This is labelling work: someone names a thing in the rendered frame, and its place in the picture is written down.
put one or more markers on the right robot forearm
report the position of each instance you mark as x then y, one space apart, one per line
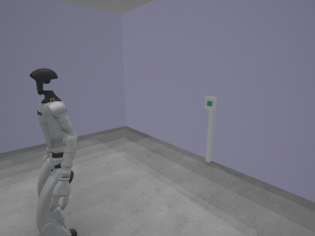
49 151

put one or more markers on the robot left hand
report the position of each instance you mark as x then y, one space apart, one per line
62 189

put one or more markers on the left robot forearm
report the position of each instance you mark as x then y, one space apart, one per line
68 156

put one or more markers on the left robot thigh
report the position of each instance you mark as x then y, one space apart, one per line
43 205

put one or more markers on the robot left upper arm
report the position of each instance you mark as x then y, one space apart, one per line
58 112

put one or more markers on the right robot thigh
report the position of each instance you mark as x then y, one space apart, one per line
44 173

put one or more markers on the robot right hand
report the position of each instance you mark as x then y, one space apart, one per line
46 156

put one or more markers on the robot thigh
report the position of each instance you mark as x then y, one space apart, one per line
43 205
44 173

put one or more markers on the panel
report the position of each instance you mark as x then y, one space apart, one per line
211 125

